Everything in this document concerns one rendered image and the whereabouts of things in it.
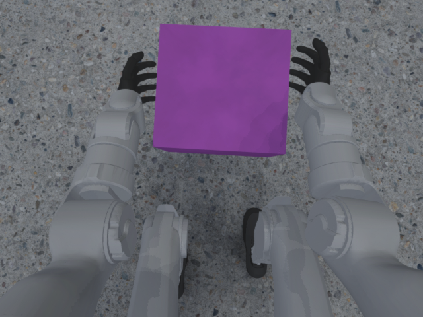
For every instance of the left robot forearm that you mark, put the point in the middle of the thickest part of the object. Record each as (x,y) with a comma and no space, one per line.
(108,166)

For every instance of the left robot hand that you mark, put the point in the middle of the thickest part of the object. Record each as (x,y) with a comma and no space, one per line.
(130,79)

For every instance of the carton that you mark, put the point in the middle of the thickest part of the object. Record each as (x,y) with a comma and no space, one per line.
(222,90)

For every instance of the robot right foot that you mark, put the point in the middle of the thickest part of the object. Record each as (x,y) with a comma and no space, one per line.
(257,270)

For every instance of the robot left upper arm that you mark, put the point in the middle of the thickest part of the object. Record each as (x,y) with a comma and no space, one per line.
(88,239)

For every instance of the right robot shin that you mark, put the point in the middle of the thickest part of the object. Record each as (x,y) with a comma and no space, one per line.
(258,256)

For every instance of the robot right upper arm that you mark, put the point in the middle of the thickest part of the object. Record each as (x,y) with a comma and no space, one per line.
(359,239)

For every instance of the right robot hand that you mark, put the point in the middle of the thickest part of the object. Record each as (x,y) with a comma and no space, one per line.
(319,70)

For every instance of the right robot forearm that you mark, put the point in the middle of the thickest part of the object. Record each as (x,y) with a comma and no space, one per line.
(331,147)

